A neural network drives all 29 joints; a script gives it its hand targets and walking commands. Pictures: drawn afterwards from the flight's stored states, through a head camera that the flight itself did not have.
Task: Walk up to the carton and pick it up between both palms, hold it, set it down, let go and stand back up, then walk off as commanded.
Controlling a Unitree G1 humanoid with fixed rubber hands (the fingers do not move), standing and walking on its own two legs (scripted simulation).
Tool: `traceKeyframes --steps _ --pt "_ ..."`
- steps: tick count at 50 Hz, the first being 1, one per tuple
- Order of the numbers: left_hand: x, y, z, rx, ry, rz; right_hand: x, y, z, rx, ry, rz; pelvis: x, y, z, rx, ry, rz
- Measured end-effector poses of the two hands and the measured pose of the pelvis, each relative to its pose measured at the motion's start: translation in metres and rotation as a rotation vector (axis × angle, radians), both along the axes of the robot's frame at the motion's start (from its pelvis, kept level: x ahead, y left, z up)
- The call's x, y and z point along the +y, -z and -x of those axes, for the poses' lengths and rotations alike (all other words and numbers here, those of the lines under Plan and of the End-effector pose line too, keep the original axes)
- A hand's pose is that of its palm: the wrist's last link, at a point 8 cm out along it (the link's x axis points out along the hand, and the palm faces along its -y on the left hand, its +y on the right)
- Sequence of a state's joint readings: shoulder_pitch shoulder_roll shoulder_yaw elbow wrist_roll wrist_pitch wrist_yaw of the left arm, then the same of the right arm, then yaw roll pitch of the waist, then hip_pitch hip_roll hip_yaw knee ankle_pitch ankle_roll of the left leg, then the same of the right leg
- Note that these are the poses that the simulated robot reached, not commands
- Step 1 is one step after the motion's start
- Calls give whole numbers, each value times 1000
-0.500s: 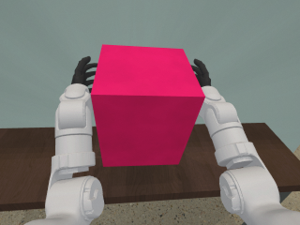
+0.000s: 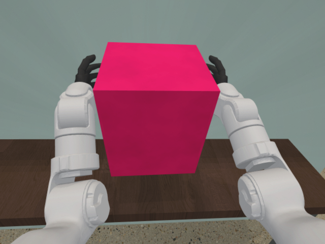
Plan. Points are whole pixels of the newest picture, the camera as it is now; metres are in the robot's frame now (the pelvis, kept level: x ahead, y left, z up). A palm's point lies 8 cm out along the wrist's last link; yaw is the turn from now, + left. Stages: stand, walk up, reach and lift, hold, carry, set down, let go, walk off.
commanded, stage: hold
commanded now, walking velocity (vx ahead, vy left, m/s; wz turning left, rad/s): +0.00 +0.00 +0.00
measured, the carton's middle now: (153, 110) +0.38 +0.01 +0.22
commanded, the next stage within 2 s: none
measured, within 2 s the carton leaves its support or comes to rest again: neither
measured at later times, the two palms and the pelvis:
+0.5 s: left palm (84, 83) +0.37 +0.16 +0.29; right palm (221, 80) +0.37 -0.15 +0.30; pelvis +0.00 +0.00 +0.00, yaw +0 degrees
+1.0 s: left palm (86, 80) +0.38 +0.15 +0.29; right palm (223, 77) +0.37 -0.15 +0.31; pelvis +0.00 +0.00 +0.00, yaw +0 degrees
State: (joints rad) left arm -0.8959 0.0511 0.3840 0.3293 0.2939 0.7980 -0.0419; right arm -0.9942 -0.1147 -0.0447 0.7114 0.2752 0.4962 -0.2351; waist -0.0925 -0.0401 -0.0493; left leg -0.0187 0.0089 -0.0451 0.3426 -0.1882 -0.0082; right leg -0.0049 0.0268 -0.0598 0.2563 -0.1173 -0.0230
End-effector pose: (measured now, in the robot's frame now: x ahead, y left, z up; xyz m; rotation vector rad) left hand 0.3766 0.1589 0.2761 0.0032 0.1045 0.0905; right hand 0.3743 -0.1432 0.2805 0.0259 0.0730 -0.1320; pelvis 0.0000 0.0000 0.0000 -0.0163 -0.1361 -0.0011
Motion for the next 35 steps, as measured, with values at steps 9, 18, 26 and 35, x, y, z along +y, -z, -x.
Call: traceKeyframes --steps 9,18,26,35 --pt "-2 -6 0 2 5 -10 -2 -8 0 3 0 0 -2 0 -2 3 -4 1" --pt "-4 -13 3 3 6 -12 -4 -16 3 5 0 -1 -2 1 -3 2 0 2" --pt "-2 -15 5 11 3 -1 -2 -22 4 15 -3 7 -3 0 -1 8 2 1" --pt "0 -17 4 18 5 0 0 -28 3 23 -2 5 -5 0 1 21 -2 1"
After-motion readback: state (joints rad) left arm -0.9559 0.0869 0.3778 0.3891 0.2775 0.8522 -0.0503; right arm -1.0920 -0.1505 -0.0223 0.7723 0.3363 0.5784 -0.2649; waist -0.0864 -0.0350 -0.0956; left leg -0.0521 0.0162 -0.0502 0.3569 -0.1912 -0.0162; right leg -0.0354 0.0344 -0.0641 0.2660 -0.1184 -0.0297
